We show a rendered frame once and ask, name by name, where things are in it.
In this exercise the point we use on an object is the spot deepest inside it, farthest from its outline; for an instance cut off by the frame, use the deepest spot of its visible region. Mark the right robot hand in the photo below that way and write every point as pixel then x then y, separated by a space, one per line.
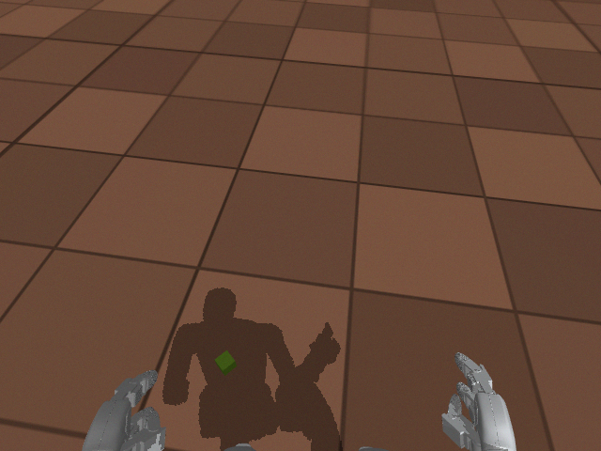
pixel 487 410

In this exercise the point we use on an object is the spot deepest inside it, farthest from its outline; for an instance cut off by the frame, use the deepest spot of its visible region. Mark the left robot hand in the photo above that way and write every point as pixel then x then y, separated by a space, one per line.
pixel 113 428

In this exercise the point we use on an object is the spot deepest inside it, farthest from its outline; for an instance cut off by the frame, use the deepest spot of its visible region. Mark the cube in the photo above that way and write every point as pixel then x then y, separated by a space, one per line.
pixel 225 362

